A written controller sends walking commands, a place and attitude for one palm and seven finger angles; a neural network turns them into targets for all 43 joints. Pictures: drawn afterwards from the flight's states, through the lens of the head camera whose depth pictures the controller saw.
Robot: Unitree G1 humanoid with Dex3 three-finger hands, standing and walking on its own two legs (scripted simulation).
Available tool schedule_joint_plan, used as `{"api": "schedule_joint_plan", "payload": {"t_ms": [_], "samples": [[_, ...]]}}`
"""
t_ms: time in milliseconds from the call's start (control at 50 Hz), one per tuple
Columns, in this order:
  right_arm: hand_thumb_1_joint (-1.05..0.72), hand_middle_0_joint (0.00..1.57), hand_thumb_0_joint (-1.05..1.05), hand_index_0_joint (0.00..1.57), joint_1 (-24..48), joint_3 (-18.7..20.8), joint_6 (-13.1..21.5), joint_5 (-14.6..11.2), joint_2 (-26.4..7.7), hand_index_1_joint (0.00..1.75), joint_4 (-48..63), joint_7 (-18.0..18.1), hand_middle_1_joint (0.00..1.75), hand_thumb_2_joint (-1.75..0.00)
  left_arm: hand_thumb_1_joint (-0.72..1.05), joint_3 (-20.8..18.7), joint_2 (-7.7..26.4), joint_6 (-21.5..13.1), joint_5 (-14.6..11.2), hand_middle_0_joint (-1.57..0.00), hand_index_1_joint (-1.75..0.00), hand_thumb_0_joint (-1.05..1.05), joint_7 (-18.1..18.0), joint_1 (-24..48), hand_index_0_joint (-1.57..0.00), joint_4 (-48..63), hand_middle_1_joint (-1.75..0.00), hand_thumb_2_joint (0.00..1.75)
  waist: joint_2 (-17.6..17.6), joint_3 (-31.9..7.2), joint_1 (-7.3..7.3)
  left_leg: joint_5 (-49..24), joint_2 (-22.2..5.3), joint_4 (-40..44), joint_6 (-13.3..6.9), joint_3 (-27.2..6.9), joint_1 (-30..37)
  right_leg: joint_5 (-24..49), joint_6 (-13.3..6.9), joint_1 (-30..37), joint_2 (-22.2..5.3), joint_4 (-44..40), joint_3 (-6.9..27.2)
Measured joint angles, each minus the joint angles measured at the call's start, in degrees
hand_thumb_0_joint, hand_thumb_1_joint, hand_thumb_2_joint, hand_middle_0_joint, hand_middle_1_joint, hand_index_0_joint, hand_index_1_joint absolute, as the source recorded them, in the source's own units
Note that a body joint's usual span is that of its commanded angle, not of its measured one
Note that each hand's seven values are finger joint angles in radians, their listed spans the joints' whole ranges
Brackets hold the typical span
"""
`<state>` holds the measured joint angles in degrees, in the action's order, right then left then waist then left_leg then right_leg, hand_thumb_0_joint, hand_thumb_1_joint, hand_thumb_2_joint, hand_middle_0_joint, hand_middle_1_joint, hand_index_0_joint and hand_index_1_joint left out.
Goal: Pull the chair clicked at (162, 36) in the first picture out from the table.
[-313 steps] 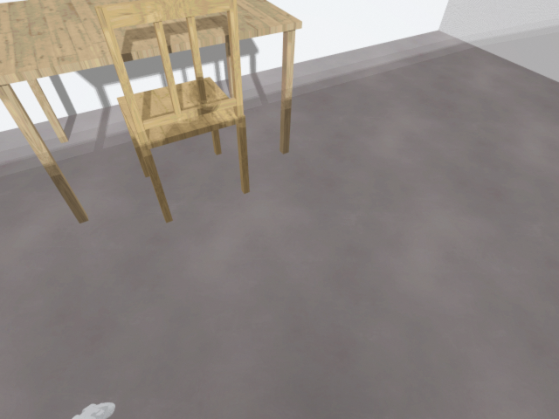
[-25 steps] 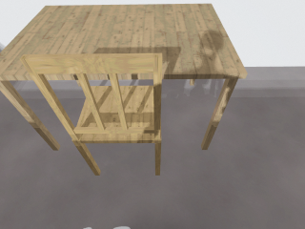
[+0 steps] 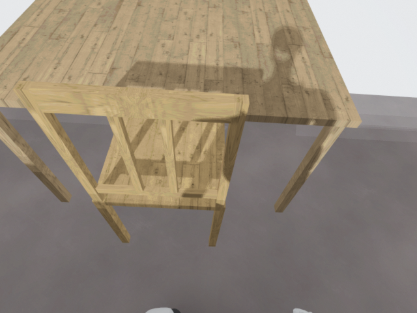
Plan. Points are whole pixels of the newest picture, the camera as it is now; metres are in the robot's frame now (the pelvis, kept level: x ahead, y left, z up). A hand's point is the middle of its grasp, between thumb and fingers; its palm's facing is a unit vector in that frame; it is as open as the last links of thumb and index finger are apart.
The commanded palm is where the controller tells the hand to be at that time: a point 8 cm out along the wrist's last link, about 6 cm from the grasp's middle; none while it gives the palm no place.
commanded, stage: come to a stop and stand still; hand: left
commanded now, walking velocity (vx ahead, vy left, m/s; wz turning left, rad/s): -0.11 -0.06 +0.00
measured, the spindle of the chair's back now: (129, 158) +0.45 +0.25 -0.07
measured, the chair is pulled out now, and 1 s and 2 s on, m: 0.00 0.00 0.00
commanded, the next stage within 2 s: look again from close up in 1.16 s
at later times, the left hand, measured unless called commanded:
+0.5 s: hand out of the picture -0.01 +0.13 -0.16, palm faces +0.07 -0.97 -0.25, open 7.3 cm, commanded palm none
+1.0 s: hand out of the picture -0.02 +0.22 -0.18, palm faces +0.04 -0.98 -0.22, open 7.4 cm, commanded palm none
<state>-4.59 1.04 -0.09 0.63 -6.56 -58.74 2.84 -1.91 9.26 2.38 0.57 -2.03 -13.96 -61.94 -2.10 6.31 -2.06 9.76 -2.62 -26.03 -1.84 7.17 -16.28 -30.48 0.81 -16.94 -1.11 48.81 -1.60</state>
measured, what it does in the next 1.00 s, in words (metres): steps on the spot: right foot, then left foot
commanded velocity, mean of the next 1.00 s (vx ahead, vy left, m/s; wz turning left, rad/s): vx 0.04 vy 0.06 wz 0.00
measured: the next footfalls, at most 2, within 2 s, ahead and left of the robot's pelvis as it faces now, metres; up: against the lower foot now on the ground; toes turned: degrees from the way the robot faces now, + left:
right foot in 0.20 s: +0.03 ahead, -0.12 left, +0.00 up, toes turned -3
left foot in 0.60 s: +0.03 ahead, +0.11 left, +0.00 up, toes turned +6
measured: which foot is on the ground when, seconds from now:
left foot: down 0.00-0.20, up 0.22-0.58, down 0.60-1.00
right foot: up 0.00-0.18, down 0.20-1.00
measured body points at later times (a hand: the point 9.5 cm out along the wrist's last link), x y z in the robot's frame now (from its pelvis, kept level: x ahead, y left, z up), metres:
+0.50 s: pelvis -0.03 -0.05 +0.01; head +0.00 -0.08 +0.46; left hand -0.01 +0.18 -0.14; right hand -0.02 -0.31 -0.16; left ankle -0.07 +0.08 -0.70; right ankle -0.05 -0.17 -0.74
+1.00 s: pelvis -0.04 +0.03 -0.01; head -0.03 +0.03 +0.44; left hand -0.03 +0.27 -0.16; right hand +0.03 -0.20 -0.15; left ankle -0.06 +0.08 -0.74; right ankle -0.05 -0.17 -0.74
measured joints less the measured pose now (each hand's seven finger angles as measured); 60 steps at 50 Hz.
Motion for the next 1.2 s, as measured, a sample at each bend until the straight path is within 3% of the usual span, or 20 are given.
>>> {"api": "schedule_joint_plan", "payload": {"t_ms": [60, 100, 200, 280, 380, 460, 540, 600, 680, 780, 820, 900, 1060, 1200], "samples": [[-0.93, 0.21, -0.01, 0.21, 0.9, 0.7, -1.0, 0.3, -0.9, 0.30, 0.8, -0.2, 0.30, -0.90, 0.91, -1.0, 1.1, 0.6, 0.1, -0.20, -0.30, 0.01, 0.0, 1.1, -0.20, 1.6, -0.30, 0.90, 0.9, 1.1, 0.44, -1.1, -1.1, 0.2, 0.7, 0.3, -1.1, 0.7, 0.5, -3.8, 0.2, 5.6, 1.5], [-0.92, 0.21, -0.01, 0.21, 0.6, 1.2, -1.5, 0.4, -1.7, 0.30, 0.8, -0.5, 0.30, -0.90, 0.91, -1.5, 2.0, 0.8, 0.1, -0.20, -0.30, 0.01, 0.1, 1.7, -0.20, 2.5, -0.30, 0.90, 1.4, 1.2, 0.66, -1.4, -1.7, -0.4, 1.3, 0.3, -1.9, 1.7, 0.6, -4.1, -0.3, 4.3, 1.7], [-0.91, 0.21, 0.00, 0.21, -2.3, 2.1, -2.6, 0.3, -3.8, 0.30, -0.4, -1.6, 0.30, -0.90, 0.91, -1.4, 3.3, -1.0, 0.4, -0.20, -0.30, 0.01, -0.1, 1.3, -0.20, 3.3, -0.30, 0.90, 2.1, -1.4, 1.17, -0.1, -2.1, -5.0, 3.3, -0.5, -4.8, 9.3, -0.1, 2.9, -2.2, -14.6, 0.9], [-0.91, 0.20, 0.00, 0.20, -6.1, 2.5, -4.6, 0.4, -5.6, 0.30, -2.0, -2.7, 0.30, -0.90, 0.91, 0.0, 1.2, -1.0, 0.9, -0.20, -0.30, 0.01, 0.3, -0.5, -0.20, 2.2, -0.30, 0.90, 4.1, -4.9, 1.26, 12.2, -0.2, -13.3, 3.4, -4.4, -5.8, 11.0, -0.9, 4.6, -1.6, -16.7, 0.0], [-0.91, 0.20, 0.01, 0.20, -9.5, 2.4, -3.5, 0.6, -6.6, 0.30, -2.7, -3.4, 0.30, -0.90, 0.90, 0.5, -0.8, -1.6, 0.7, -0.20, -0.30, 0.01, 0.8, -2.2, -0.20, 1.6, -0.30, 0.90, 3.6, -6.7, 1.40, 9.6, 1.8, -22.3, 3.4, -5.3, -5.7, 15.4, -1.2, 6.8, -1.7, -24.1, 0.8], [-0.91, 0.20, 0.01, 0.20, -11.2, 2.2, -3.2, 0.3, -6.7, 0.30, -2.9, -3.0, 0.30, -0.90, 0.91, 0.3, -1.2, -2.5, 0.8, -0.20, -0.30, 0.01, 0.3, -1.3, -0.21, 2.0, -0.30, 0.90, 3.3, -5.3, 1.32, 11.7, 2.2, -20.6, 4.2, -5.1, -3.4, 16.1, -1.2, 7.0, -2.0, -25.4, -0.3], [-0.91, 0.20, 0.01, 0.20, -10.8, 1.7, -3.3, -0.1, -6.2, 0.30, -2.8, -2.4, 0.30, -0.90, 0.91, -0.1, -0.6, -2.8, 0.9, -0.20, -0.30, 0.01, -0.1, -0.8, -0.21, 2.2, -0.30, 0.90, 2.6, -3.7, 0.43, 13.6, 2.5, -13.6, 4.4, -4.6, -0.5, 15.5, -0.6, 6.1, -2.7, -23.9, -0.9], [-0.91, 0.20, 0.01, 0.20, -10.0, 1.2, -2.3, -0.2, -5.7, 0.30, -2.4, -2.2, 0.30, -0.90, 0.91, -0.3, 0.2, -2.2, 0.5, -0.20, -0.30, 0.01, -0.2, -0.9, -0.21, 1.2, -0.30, 0.90, 2.5, -3.3, 0.40, 5.8, 2.3, -2.5, 4.0, -4.2, 4.1, 13.9, 0.5, 5.1, -2.7, -20.9, -1.4], [-0.91, 0.20, 0.01, 0.20, -9.2, 0.3, -1.3, 0.4, -5.0, 0.30, 0.6, -2.5, 0.30, -0.90, 0.91, 0.3, 1.0, -2.6, 0.4, -0.20, -0.30, 0.01, -1.0, -2.0, -0.21, 0.5, -0.30, 0.90, 2.3, -3.3, 0.91, 9.8, 2.4, -7.3, 0.3, -3.6, 2.6, 11.8, 1.9, 4.1, -3.2, -17.1, -1.3], [-0.93, 0.20, 0.01, 0.20, -8.8, -0.9, 0.2, 0.5, -4.3, 0.30, 3.2, -1.8, 0.30, -0.90, 0.91, 1.3, 1.4, -1.8, 0.3, -0.20, -0.30, 0.01, -0.4, -2.1, -0.20, 0.9, -0.30, 0.90, 2.8, -4.0, 1.07, 11.2, 3.8, -9.1, -2.0, -2.8, 2.8, 10.7, -0.6, 4.3, -4.1, -15.6, 0.0], [-0.94, 0.20, 0.01, 0.20, -8.4, -1.3, 0.4, 0.4, -4.6, 0.30, 3.5, -1.7, 0.30, -0.90, 0.91, 1.5, 1.3, -1.9, 0.2, -0.20, -0.30, 0.01, -0.3, -1.9, -0.20, 1.3, -0.30, 0.90, 3.2, -4.1, 0.77, 10.9, 4.3, -8.7, -2.6, -2.4, 3.3, 11.1, -0.6, 4.8, -4.5, -16.2, 0.5], [-0.94, 0.20, 0.00, 0.20, -7.7, -1.8, 0.6, 0.3, -4.6, 0.30, 3.3, -1.8, 0.30, -0.90, 0.91, 1.8, 1.4, -2.0, 0.1, -0.20, -0.30, 0.01, 0.0, -1.7, -0.20, 1.9, -0.30, 0.90, 3.0, -4.3, 0.53, 10.0, 5.2, -6.9, -3.4, -1.3, 4.3, 12.4, 0.3, 5.3, -5.3, -17.6, 1.6], [-0.94, 0.21, 0.00, 0.21, -8.3, -2.1, 0.7, 0.4, -4.5, 0.30, 1.9, -1.7, 0.30, -0.90, 0.91, 2.1, 1.4, -1.4, 0.2, -0.20, -0.30, 0.01, 0.4, -1.4, -0.20, 2.0, -0.30, 0.90, 1.8, -4.0, 0.90, 7.5, 6.5, -2.6, -4.2, 0.2, 5.4, 14.0, -0.6, 4.9, -6.2, -19.5, 3.1], [-0.92, 0.20, 0.00, 0.20, -10.5, -2.3, 0.6, 0.3, -4.2, 0.30, -1.2, -1.8, 0.30, -0.90, 0.91, 2.2, 0.9, -1.7, 0.1, -0.20, -0.30, 0.01, 0.5, -1.7, -0.20, 0.9, -0.30, 0.90, 1.6, -3.5, 1.43, 6.4, 6.5, -0.7, -4.0, 0.2, 6.0, 15.0, 0.8, 5.3, -6.3, -21.1, 3.2]]}}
